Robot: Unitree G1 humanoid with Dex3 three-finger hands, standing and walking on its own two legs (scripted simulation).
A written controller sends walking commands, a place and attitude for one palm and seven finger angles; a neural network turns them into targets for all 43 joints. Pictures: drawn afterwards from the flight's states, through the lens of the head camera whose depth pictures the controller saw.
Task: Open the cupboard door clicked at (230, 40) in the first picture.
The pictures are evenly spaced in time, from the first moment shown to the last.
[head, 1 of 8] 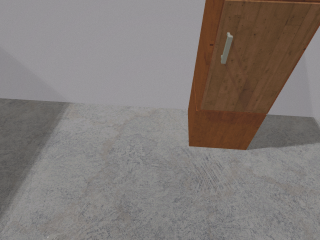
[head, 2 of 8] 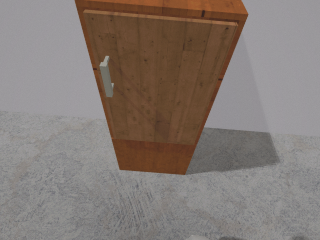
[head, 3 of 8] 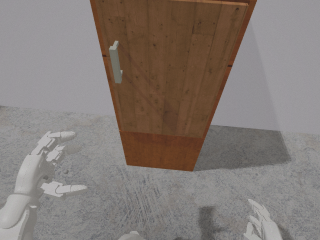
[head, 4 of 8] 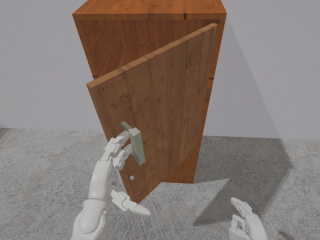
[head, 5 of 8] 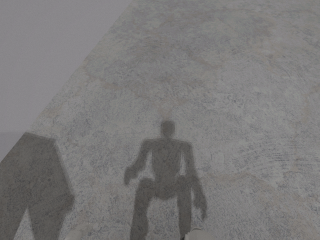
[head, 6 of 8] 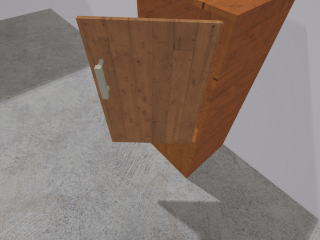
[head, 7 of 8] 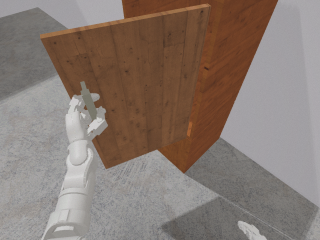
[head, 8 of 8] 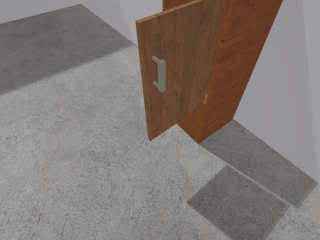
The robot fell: no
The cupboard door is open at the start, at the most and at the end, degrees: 0 96 92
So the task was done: yes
